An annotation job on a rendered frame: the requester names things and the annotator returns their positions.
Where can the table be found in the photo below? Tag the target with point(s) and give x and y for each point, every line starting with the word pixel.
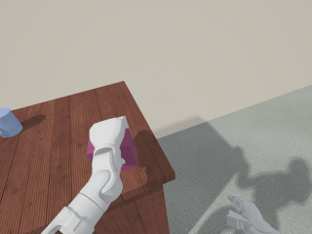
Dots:
pixel 45 166

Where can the robot right hand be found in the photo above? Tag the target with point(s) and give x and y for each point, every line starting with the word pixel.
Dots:
pixel 249 212

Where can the sponge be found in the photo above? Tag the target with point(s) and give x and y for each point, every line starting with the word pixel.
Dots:
pixel 128 151

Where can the robot left hand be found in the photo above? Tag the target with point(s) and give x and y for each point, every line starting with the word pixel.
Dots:
pixel 110 131

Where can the robot left forearm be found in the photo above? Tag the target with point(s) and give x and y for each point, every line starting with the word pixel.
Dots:
pixel 103 187

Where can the robot right forearm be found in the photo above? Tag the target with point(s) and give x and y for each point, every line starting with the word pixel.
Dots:
pixel 260 226

